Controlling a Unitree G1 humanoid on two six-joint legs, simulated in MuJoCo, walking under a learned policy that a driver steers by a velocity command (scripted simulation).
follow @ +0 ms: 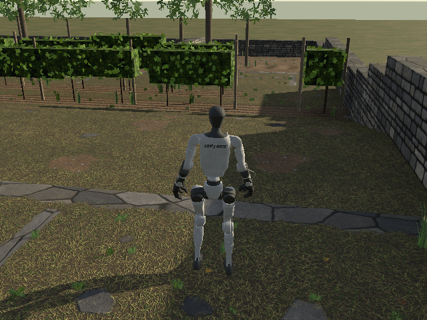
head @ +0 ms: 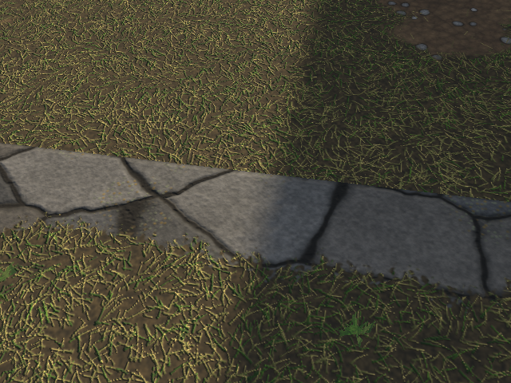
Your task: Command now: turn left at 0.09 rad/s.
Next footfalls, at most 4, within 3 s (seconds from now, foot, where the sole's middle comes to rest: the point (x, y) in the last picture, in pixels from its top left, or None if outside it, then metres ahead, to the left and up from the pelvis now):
0.12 left None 0.03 0.14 -0.78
1.06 left None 0.37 0.10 -0.78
1.36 right None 0.27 -0.13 -0.78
2.36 right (330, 366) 0.54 -0.11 -0.78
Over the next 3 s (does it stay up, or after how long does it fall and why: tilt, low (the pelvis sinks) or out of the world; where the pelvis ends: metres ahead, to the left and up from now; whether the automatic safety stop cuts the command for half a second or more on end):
stays up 0.43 0.00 -0.01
